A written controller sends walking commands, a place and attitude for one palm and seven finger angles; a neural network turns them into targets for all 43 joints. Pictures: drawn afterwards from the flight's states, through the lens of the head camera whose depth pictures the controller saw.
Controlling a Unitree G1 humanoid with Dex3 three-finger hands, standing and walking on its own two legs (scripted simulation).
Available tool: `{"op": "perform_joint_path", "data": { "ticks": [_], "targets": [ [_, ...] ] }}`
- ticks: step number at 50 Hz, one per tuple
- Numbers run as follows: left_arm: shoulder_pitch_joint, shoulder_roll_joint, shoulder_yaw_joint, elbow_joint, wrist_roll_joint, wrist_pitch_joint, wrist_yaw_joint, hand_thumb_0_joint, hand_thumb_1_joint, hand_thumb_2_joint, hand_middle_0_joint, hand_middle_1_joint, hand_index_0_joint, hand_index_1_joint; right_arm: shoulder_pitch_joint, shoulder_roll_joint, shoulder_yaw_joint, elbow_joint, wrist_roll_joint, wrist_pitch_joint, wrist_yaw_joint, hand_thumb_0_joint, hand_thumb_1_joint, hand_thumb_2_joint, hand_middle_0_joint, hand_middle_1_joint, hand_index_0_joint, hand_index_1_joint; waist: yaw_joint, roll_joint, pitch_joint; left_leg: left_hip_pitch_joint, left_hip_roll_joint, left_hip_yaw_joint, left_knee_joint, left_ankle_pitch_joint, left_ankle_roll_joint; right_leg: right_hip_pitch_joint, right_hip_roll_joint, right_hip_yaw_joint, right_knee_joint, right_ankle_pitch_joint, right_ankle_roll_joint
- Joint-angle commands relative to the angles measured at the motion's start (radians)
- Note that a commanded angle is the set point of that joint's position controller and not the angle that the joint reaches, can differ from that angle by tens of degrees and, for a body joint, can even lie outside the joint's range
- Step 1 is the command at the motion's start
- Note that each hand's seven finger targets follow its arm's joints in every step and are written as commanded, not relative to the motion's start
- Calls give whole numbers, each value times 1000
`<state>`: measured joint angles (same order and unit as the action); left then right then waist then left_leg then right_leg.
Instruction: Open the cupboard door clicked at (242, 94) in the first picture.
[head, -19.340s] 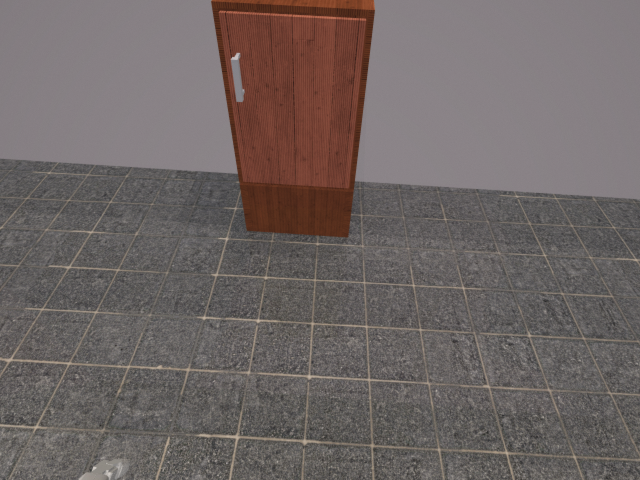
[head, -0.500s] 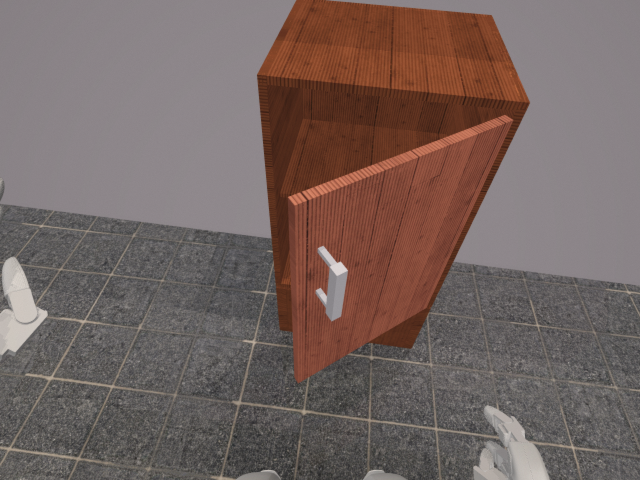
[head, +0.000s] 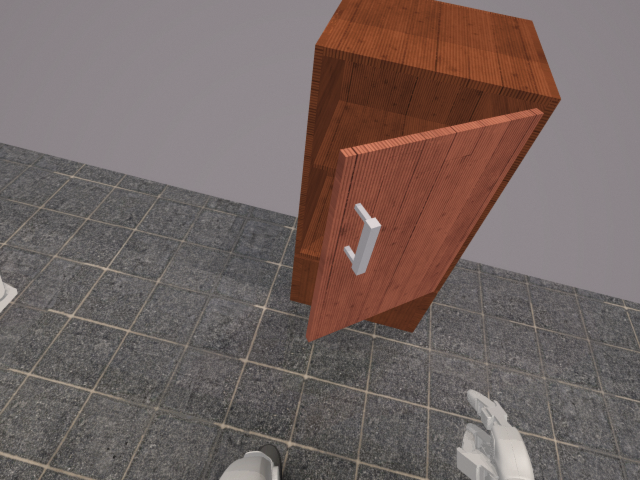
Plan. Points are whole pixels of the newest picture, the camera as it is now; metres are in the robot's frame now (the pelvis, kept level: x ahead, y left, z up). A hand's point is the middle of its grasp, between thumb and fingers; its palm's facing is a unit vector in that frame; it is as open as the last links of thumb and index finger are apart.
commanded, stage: step back with the hand held close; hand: left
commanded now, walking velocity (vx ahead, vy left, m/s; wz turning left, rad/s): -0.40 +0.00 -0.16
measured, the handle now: (359, 240) +0.50 -0.03 -0.03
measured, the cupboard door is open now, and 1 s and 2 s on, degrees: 39 39 39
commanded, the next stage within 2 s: stop stepping back and stand still in 0.08 s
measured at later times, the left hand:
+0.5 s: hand (37, 429) +0.12 +0.22 +0.18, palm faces +0.16 -0.88 -0.44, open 7.4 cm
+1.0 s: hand out of the picture +0.06 +0.24 +0.18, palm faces +0.26 -0.88 -0.40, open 7.4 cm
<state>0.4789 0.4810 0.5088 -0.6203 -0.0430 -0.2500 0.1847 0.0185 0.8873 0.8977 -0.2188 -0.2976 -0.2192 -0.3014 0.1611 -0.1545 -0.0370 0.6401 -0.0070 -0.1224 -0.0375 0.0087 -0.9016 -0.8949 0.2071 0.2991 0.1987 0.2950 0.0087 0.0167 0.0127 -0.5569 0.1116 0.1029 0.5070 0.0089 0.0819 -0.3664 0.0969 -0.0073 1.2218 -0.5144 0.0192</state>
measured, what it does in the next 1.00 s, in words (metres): walks backwards: right foot, then left foot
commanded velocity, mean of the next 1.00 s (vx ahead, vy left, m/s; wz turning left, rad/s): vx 0.13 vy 0.02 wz -0.02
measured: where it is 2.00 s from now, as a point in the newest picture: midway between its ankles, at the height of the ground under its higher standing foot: outside the picture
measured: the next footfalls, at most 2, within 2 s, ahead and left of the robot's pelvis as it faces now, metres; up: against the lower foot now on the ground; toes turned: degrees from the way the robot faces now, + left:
right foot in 0.16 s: -0.19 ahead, -0.13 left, +0.00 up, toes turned -5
left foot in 0.30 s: +0.01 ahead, +0.07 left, +0.00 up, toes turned -9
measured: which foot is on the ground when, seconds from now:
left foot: down 0.00-0.14, up 0.16-0.28, down 0.30-0.60, up 0.62-0.94, down 0.96-1.00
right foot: up 0.00-0.14, down 0.16-0.32, up 0.34-0.60, down 0.62-1.00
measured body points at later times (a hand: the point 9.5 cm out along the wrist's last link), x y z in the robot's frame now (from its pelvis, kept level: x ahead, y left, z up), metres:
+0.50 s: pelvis -0.15 +0.02 +0.02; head -0.15 +0.06 +0.47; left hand +0.11 +0.27 +0.21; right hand -0.10 -0.26 -0.05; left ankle -0.03 +0.08 -0.72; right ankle -0.19 -0.08 -0.67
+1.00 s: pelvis -0.19 +0.03 +0.01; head -0.20 +0.04 +0.46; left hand +0.04 +0.28 +0.20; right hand -0.09 -0.24 -0.07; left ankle -0.17 +0.17 -0.72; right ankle -0.23 -0.05 -0.72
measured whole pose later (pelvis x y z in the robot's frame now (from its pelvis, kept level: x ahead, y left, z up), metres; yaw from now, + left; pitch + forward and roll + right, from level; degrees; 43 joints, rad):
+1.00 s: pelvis -0.19 +0.03 +0.01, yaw -12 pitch -1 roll +2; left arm 0.52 0.37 0.37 -0.47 -0.02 -0.20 0.17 0.02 0.89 0.90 -0.22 -0.30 -0.22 -0.30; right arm 0.24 -0.20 0.00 0.66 -0.02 -0.14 -0.10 0.01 -0.90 -0.89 0.21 0.30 0.20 0.29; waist 0.00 -0.06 -0.03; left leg -0.22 0.04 0.08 0.52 -0.28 -0.02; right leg -0.26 -0.03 -0.07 0.65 -0.37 -0.03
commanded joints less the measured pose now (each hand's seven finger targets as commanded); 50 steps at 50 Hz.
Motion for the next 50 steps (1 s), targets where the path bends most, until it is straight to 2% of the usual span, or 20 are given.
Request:
{"op": "perform_joint_path", "data": {
  "ticks": [1,5,7,9,11,14,15,16,17,19,23,27,29,30,31,33,36,44,47,50],
  "targets": [
    [-72,91,26,-145,-31,-31,-1,0,900,900,-200,-300,-200,-300,-68,-153,-40,-116,6,-60,-11,0,-900,-900,200,300,200,300,-16,232,-207,252,192,-142,-408,-581,-91,99,6,-125,-322,-109,-29],
    [-149,133,28,-181,-31,-73,-19,0,900,900,-200,-300,-200,-300,-53,-141,-31,-92,-23,-65,-2,0,-900,-900,200,300,200,300,-1,137,-225,444,136,-68,-216,-382,-199,48,-84,7,-909,-108,-122],
    [-216,209,48,-218,-5,-94,-4,0,900,900,-200,-300,-200,-300,-103,-117,-18,-79,-5,-43,-5,0,-900,-900,200,300,200,300,14,-221,-112,297,-46,-73,443,-371,-185,-220,-491,588,-1122,109,-268],
    [-157,291,156,-240,18,-102,15,0,900,900,-200,-300,-200,-300,-133,-112,22,-105,-39,-65,16,0,-900,-900,200,300,200,300,44,-189,-164,51,-77,-121,547,-487,-170,14,-465,444,-939,702,-267],
    [-150,134,16,-136,3,-57,-34,0,900,900,-200,-300,-200,-300,-95,-120,4,-152,16,-42,-19,0,-900,-900,200,300,200,300,-9,-236,-124,36,-102,-75,436,-342,-137,166,-303,206,-791,899,-171],
    [-68,104,33,-33,-17,-6,-33,0,900,900,-200,-300,-200,-300,-45,-138,19,-129,29,-47,-55,0,-900,-900,200,300,200,300,-56,90,-134,432,-134,-63,-48,-16,-86,73,-173,27,-554,670,-45],
    [-41,127,57,-21,-20,4,-30,0,900,900,-200,-300,-200,-300,-37,-177,9,-143,23,-51,-54,0,-900,-900,200,300,200,300,-40,270,-155,512,46,-270,-111,215,-25,-16,-85,-2,-409,331,-2],
    [-95,139,46,-65,-11,-4,-28,0,900,900,-200,-300,-200,-300,-9,-169,4,-149,10,-62,-42,0,-900,-900,200,300,200,300,-39,275,-167,499,172,-463,-194,216,27,-65,-56,46,-297,-41,-6],
    [-133,141,46,-33,-9,-15,-28,0,900,900,-200,-300,-200,-300,4,-172,0,-138,11,-67,-31,0,-900,-900,200,300,200,300,-44,116,-103,379,201,-520,-277,-38,54,-39,-52,88,-240,-98,-13],
    [-19,152,71,-30,-25,-22,-23,0,900,900,-200,-300,-200,-300,-53,-158,9,-141,3,-76,-32,0,-900,-900,200,300,200,300,-34,112,-113,315,215,-570,-378,-421,-12,-63,-77,89,-194,-7,-9],
    [174,154,82,-197,-4,-18,-18,0,900,900,-200,-300,-200,-300,-73,-171,1,-173,0,-64,-19,0,-900,-900,200,300,200,300,5,248,-115,32,72,-219,-446,-714,-34,244,-25,-97,-355,108,-33],
    [182,154,80,-213,17,-6,5,0,900,900,-200,-300,-200,-300,-48,-176,-11,-167,-16,-58,-36,0,-900,-900,200,300,200,300,-1,289,-108,-67,42,-166,-324,-723,-56,427,-21,-148,-606,-47,-72],
    [127,176,97,-169,27,5,3,0,900,900,-200,-300,-200,-300,-37,-158,-14,-147,-15,-43,-42,0,-900,-900,200,300,200,300,5,-1,-69,-129,-70,-53,103,-611,-82,390,-161,24,-882,-48,-130],
    [70,210,116,-152,34,8,2,0,900,900,-200,-300,-200,-300,-26,-168,-27,-132,-5,-31,-43,0,-900,-900,200,300,200,300,0,-243,-38,-164,-122,-66,506,-498,-89,181,-427,440,-1070,-209,-227],
    [-28,223,129,-140,20,-3,-7,0,900,900,-200,-300,-200,-300,-3,-205,-39,-101,-17,-37,-49,0,-900,-900,200,300,200,300,-26,-202,29,-213,-106,-142,712,-397,-102,28,-519,544,-1134,-240,-265],
    [-148,212,135,-64,19,-28,-30,0,900,900,-200,-300,-200,-300,15,-180,-23,-79,-17,-31,-33,0,-900,-900,200,300,200,300,-73,-160,-61,-89,-38,-160,785,-281,-116,-103,-462,364,-1085,-294,-229],
    [-52,99,19,156,17,-12,-35,0,900,900,-200,-300,-200,-300,-5,-179,-29,-96,9,-33,-60,0,-900,-900,200,300,200,300,-41,-23,37,-86,-34,-102,601,-237,-87,-65,-366,286,-1044,-225,-188],
    [-98,112,-10,3,29,-20,1,0,900,900,-200,-300,-200,-300,-34,-154,-4,-116,-8,-74,-84,0,-900,-900,200,300,200,300,2,-228,-22,237,-99,31,1,-320,-45,132,-309,171,-939,55,-144],
    [-106,141,34,-162,15,-35,10,0,900,900,-200,-300,-200,-300,-14,-175,-9,-144,-7,-77,-78,0,-900,-900,200,300,200,300,-17,56,-113,469,-3,-127,-141,-151,-8,96,-198,74,-662,319,-67],
    [-79,163,55,-182,27,-38,12,0,900,900,-200,-300,-200,-300,7,-151,-4,-126,-15,-82,-56,0,-900,-900,200,300,200,300,-23,318,-110,577,193,-333,-160,210,89,-143,-106,-38,-409,1,-15]
  ]
}}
